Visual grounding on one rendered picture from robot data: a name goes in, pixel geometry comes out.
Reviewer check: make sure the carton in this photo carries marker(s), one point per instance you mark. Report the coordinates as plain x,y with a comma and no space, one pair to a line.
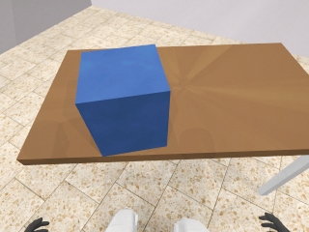
123,97

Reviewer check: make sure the robot thigh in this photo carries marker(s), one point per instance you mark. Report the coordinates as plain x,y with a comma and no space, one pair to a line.
124,221
189,225

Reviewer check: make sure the robot left hand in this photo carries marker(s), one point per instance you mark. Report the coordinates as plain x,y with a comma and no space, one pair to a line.
37,223

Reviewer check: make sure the right robot thigh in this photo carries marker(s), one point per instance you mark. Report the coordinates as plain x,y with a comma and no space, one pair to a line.
189,225

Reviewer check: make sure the left robot thigh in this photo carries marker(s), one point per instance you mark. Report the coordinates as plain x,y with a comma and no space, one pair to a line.
124,221

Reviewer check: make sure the table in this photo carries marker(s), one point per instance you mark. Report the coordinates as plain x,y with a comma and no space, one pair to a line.
244,100

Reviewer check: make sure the robot right hand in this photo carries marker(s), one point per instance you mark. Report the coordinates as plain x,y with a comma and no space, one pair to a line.
276,223

